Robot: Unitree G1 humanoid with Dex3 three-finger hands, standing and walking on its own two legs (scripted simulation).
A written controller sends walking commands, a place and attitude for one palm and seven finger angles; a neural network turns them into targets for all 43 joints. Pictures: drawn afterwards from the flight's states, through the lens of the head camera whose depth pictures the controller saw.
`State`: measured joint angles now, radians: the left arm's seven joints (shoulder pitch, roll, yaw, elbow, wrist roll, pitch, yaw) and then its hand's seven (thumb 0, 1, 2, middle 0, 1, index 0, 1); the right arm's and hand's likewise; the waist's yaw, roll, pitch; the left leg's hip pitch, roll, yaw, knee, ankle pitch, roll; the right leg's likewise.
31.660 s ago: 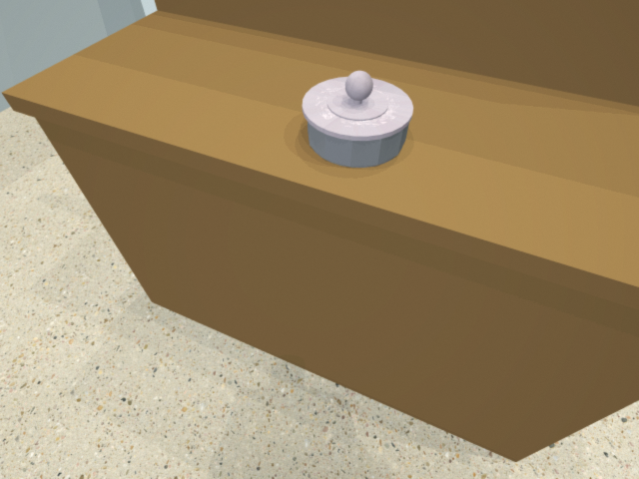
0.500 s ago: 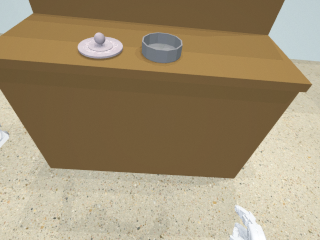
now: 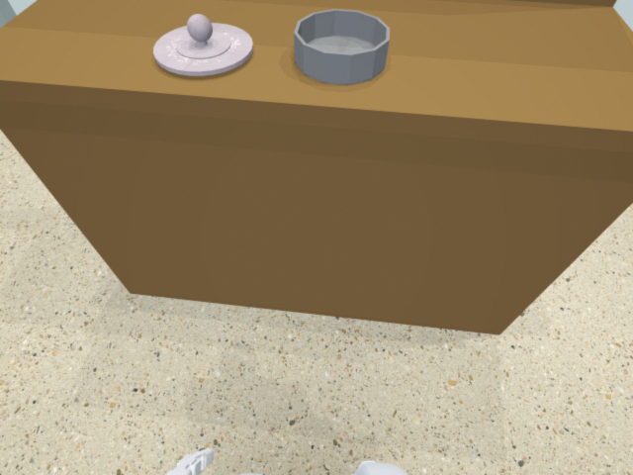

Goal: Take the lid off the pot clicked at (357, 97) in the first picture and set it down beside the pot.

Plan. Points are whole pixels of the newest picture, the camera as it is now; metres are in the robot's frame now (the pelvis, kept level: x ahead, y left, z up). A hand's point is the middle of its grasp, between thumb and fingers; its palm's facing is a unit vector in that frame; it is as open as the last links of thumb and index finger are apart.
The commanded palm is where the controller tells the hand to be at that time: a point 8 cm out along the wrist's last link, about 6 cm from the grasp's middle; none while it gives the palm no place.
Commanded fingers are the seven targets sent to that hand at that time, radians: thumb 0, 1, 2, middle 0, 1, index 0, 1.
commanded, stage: let the arm hang, fingers relaxed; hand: left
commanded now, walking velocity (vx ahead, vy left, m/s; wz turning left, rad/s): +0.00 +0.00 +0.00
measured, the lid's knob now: (199, 28) +0.80 +0.20 +0.15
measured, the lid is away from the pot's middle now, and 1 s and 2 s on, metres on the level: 0.25 0.25 0.25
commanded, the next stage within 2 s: look to check the result in 0.78 s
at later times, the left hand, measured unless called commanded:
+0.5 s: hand out of the picture +0.08 +0.17 -0.15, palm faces -0.01 -0.97 -0.23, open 7.4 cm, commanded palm none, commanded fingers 0.00 0.90 0.90 -0.20 -0.30 -0.20 -0.30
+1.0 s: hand out of the picture +0.04 +0.17 -0.15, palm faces -0.02 -0.98 -0.19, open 7.3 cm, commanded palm none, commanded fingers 0.00 0.90 0.90 -0.20 -0.30 -0.20 -0.30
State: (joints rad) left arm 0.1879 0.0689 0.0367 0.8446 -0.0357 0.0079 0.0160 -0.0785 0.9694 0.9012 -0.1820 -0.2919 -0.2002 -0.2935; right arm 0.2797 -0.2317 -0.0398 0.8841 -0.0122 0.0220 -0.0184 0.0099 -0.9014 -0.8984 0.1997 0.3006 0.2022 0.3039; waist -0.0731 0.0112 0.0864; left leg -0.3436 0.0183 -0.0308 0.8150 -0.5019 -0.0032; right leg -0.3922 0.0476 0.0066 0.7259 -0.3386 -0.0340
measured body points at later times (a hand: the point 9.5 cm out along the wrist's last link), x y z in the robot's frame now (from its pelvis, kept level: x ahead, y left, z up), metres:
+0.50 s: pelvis +0.03 -0.01 +0.03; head +0.05 -0.01 +0.48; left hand +0.08 +0.23 -0.13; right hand +0.01 -0.21 -0.14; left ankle -0.03 +0.10 -0.71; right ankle +0.02 -0.10 -0.71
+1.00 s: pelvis +0.03 +0.01 +0.03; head +0.05 +0.01 +0.48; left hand +0.04 +0.23 -0.14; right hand -0.02 -0.20 -0.13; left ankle -0.03 +0.10 -0.71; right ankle +0.03 -0.10 -0.71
